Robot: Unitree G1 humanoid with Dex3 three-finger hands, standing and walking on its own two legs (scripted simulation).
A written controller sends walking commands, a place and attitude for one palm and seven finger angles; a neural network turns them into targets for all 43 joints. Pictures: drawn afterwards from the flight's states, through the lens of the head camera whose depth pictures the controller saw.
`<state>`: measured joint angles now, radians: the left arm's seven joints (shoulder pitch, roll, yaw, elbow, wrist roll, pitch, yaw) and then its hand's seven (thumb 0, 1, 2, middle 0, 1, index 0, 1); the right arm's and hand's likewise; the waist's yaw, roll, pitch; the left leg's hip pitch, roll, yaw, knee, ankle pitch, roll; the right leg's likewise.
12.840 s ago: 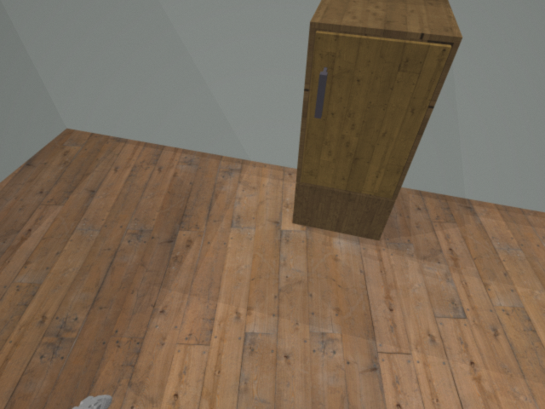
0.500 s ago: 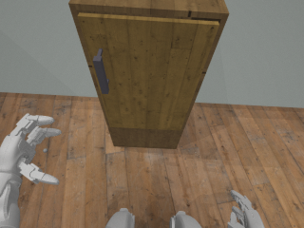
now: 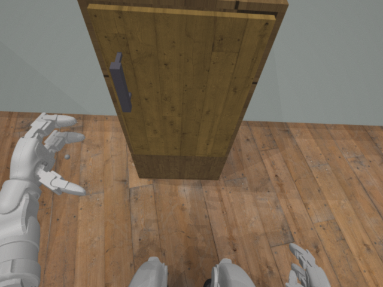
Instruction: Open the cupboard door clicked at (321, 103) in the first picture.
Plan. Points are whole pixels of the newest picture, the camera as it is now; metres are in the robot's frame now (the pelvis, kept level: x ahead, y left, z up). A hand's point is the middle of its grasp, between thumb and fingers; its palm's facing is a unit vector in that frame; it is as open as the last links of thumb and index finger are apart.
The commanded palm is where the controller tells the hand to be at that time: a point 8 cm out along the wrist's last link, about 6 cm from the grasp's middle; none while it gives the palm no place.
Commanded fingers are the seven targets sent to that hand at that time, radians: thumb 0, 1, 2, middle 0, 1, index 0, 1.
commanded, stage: move the hooked fingers beside the handle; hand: left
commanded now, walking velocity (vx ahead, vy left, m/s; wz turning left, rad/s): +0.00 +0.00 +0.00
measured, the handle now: (123, 83) +0.57 +0.19 +0.03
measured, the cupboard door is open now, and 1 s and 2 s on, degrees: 0 0 0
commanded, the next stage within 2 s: slide the fingers in behind the handle in 2.00 s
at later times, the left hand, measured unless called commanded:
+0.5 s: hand (79, 129) +0.42 +0.26 +0.04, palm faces +0.01 -1.00 -0.03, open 14.0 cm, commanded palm +0.40 +0.30 +0.04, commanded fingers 0.00 -0.50 0.30 -0.30 -1.20 -0.30 -1.20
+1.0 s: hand (86, 106) +0.48 +0.26 +0.04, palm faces +0.00 -1.00 -0.01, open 14.0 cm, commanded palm +0.48 +0.30 +0.04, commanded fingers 0.00 -0.50 0.30 -0.30 -1.20 -0.30 -1.20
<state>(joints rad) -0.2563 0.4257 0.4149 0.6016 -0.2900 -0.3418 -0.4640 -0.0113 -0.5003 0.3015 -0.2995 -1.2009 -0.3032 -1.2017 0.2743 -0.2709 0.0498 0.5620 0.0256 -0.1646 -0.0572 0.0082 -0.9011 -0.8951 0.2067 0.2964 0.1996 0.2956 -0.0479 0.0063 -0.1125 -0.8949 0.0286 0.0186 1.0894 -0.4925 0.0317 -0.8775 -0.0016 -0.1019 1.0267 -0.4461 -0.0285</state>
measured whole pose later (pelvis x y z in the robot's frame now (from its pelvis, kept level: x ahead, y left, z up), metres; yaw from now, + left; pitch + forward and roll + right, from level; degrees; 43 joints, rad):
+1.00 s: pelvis +0.00 +0.01 -0.02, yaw -2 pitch +24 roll -4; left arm -0.80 0.63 0.49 1.14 -0.15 -0.40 -0.44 -0.01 -0.50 0.30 -0.30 -1.20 -0.30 -1.20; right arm 0.36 -0.29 0.05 0.63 0.00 0.02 -0.03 0.00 -0.90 -0.89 0.21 0.30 0.20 0.30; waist -0.15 0.01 -0.11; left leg -1.07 0.05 0.02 1.16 -0.51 0.04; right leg -1.04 0.02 -0.10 1.07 -0.44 -0.02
